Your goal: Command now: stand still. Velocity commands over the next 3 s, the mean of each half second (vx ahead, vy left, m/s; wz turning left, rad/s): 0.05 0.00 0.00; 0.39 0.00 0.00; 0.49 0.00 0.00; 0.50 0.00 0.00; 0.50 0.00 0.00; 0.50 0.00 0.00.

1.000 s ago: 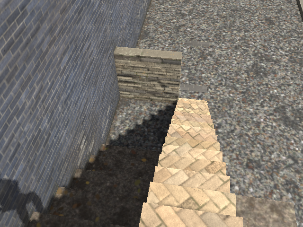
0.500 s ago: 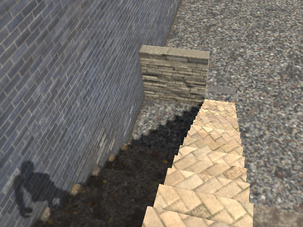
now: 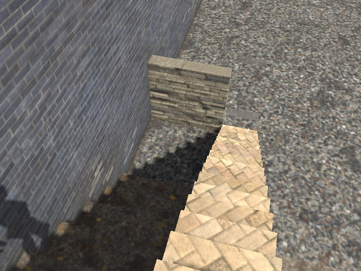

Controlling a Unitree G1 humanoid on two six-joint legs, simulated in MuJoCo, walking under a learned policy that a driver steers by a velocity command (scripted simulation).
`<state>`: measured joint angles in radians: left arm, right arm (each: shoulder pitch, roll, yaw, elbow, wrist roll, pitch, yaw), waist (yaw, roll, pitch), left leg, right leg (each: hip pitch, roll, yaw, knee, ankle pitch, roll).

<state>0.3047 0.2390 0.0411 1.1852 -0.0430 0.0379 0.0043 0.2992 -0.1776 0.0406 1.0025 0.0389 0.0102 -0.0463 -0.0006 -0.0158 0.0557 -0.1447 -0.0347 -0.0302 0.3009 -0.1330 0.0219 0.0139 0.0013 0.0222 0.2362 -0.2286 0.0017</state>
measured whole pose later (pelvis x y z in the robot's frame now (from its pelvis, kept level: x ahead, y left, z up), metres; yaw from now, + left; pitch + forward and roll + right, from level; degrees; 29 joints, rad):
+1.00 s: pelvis +0.01 +0.00 -0.01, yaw +0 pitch -4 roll +0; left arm 0.01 0.25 -0.11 0.72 0.00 0.07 -0.07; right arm -0.05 -0.25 0.08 0.52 0.01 0.11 0.03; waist 0.03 0.01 0.05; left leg -0.13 -0.05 -0.01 0.40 -0.21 0.03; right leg 0.02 -0.02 0.02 0.35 -0.31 0.01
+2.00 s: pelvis -0.02 +0.00 -0.01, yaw -1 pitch -2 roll +0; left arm 0.13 0.25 -0.13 0.45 0.00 0.04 -0.11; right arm 0.05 -0.23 0.11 0.44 0.00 0.07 0.07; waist 0.01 0.00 -0.01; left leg -0.19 -0.03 -0.02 0.39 -0.16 0.02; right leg -0.07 -0.01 0.03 0.39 -0.28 0.01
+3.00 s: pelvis -0.01 +0.00 -0.01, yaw -2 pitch -3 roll +0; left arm 0.14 0.25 -0.13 0.49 0.00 0.04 -0.09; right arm 0.08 -0.23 0.11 0.44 0.00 0.07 0.06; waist 0.00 0.00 0.00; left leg -0.18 -0.03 -0.03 0.39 -0.17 0.01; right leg -0.05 0.00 0.04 0.37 -0.28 0.01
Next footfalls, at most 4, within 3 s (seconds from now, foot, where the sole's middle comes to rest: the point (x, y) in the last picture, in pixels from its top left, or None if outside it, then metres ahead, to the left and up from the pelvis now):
none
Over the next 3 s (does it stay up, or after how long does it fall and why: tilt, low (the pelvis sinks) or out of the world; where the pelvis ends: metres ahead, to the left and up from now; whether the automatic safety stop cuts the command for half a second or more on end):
stays up -0.01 0.00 -0.01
